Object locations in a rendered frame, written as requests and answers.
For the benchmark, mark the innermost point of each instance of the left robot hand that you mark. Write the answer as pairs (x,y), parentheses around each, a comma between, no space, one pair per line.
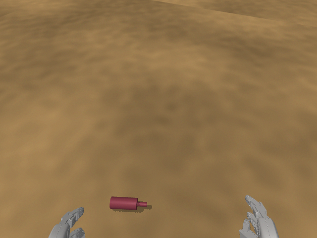
(62,230)

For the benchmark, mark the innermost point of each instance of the bottle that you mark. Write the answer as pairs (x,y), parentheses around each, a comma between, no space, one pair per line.
(127,203)

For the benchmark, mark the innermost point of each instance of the right robot hand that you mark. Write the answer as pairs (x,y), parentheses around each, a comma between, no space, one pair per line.
(263,225)

